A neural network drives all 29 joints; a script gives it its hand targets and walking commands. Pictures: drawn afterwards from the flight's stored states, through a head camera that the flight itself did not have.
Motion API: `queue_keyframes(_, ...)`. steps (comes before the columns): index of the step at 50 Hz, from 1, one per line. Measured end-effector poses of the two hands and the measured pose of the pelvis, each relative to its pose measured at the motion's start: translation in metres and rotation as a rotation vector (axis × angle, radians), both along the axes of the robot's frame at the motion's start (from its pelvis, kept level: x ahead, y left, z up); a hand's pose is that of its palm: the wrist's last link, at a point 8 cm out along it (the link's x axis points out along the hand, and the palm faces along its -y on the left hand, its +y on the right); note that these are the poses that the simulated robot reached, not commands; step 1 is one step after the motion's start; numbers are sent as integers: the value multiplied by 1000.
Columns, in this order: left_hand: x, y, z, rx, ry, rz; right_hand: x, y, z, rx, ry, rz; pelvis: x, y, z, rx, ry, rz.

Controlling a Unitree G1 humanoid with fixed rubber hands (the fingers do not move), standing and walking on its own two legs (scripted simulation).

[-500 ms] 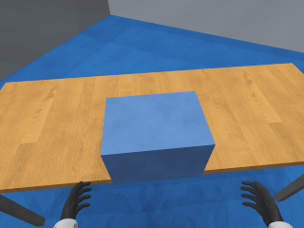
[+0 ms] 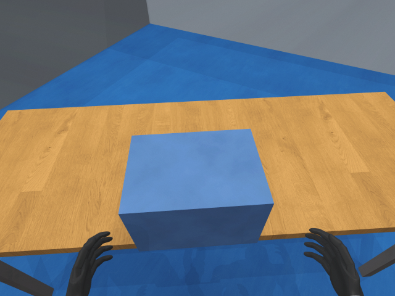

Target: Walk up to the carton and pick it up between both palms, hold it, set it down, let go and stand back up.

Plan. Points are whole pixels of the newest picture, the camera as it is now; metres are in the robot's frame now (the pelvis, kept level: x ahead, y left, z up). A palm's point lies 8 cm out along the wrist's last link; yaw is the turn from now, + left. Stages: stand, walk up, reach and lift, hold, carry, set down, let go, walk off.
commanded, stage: reach and lift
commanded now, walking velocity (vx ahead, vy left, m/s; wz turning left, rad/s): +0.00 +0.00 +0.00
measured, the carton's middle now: (195, 189) +0.36 +0.05 -0.03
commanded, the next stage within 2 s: none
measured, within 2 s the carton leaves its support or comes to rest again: neither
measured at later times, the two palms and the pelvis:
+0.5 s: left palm (72, 241) +0.19 +0.27 +0.04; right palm (340, 243) +0.21 -0.22 +0.03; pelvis -0.02 +0.01 +0.00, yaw -1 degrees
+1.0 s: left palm (70, 195) +0.26 +0.28 +0.09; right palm (339, 193) +0.29 -0.22 +0.08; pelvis -0.02 +0.01 +0.01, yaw -1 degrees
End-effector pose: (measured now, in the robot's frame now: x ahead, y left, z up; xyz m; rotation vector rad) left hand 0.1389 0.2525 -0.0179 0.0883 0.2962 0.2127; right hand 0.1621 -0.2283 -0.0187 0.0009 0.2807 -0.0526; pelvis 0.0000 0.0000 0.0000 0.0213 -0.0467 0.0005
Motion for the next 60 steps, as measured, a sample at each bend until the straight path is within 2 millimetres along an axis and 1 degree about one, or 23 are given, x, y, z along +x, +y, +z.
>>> queue_keyframes(6,-3,0,1,0,-3,-9,7,6,6,11,-19,24,-6,-5,0,1,6,7)
queue_keyframes(11,7,3,14,3,-33,-14,17,11,15,15,-41,27,-11,-4,0,2,11,14)
queue_keyframes(17,26,12,30,11,-49,-17,29,11,27,20,-53,1,-15,1,2,1,3,8)
queue_keyframes(21,41,17,45,6,-71,-15,37,10,39,25,-64,-10,-17,5,2,-1,-6,-1)
queue_keyframes(25,56,17,57,-6,-73,-17,48,9,52,31,-62,-15,-18,9,4,-3,-10,-13)
queue_keyframes(29,63,17,64,-11,-60,-18,57,9,62,31,-59,-13,-19,13,5,-6,-9,-23)
queue_keyframes(33,70,19,68,-14,-39,-6,68,7,69,23,-47,-9,-20,15,5,-8,0,-28)
queue_keyframes(36,76,21,75,-15,-46,7,77,7,75,18,-49,-1,-20,16,5,-8,11,-29)
queue_keyframes(42,92,24,91,-5,-70,6,98,6,87,11,-71,9,-19,16,6,-11,27,-24)
queue_keyframes(52,128,24,114,-21,-90,-7,130,4,101,23,-72,24,-16,11,5,-13,40,-21)
queue_keyframes(60,153,24,132,-26,-83,-7,154,7,118,27,-80,41,-15,7,6,-15,54,-17)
